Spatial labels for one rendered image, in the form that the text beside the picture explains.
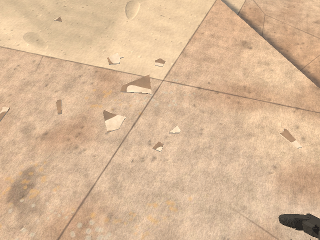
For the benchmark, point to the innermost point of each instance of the right robot hand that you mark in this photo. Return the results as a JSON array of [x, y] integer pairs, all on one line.
[[308, 223]]

